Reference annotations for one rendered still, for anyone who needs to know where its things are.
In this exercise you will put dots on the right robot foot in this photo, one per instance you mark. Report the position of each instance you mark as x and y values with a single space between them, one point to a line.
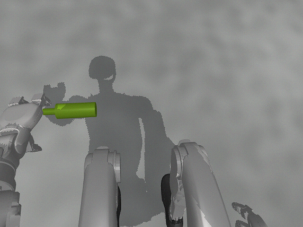
166 199

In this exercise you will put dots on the left robot hand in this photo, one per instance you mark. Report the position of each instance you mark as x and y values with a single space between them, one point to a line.
26 115

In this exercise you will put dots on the left robot arm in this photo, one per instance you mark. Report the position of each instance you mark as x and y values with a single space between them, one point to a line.
13 145

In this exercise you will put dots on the right robot hand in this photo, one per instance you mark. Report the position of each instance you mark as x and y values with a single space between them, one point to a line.
247 213

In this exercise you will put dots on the bottle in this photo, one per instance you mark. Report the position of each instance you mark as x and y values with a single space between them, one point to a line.
72 110

